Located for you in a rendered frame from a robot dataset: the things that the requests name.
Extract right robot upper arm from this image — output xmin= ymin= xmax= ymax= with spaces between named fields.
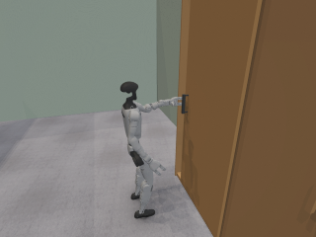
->
xmin=127 ymin=110 xmax=140 ymax=145

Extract robot left hand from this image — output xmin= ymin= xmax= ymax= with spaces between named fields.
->
xmin=170 ymin=97 xmax=183 ymax=107

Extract handle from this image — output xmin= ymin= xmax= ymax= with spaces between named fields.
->
xmin=181 ymin=94 xmax=189 ymax=114
xmin=304 ymin=182 xmax=316 ymax=214

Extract left robot forearm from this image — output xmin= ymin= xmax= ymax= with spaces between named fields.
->
xmin=149 ymin=99 xmax=171 ymax=110

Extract robot right foot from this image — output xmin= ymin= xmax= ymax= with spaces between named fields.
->
xmin=134 ymin=209 xmax=155 ymax=219

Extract wardrobe door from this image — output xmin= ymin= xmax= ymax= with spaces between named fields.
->
xmin=181 ymin=0 xmax=263 ymax=237
xmin=219 ymin=0 xmax=316 ymax=237

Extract robot right hand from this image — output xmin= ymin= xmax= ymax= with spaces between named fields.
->
xmin=148 ymin=159 xmax=166 ymax=176

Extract left robot thigh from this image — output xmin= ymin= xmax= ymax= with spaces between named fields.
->
xmin=136 ymin=146 xmax=143 ymax=176

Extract right robot forearm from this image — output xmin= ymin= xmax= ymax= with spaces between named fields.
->
xmin=130 ymin=137 xmax=153 ymax=164

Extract left robot upper arm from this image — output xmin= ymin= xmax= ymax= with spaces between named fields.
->
xmin=133 ymin=101 xmax=152 ymax=113

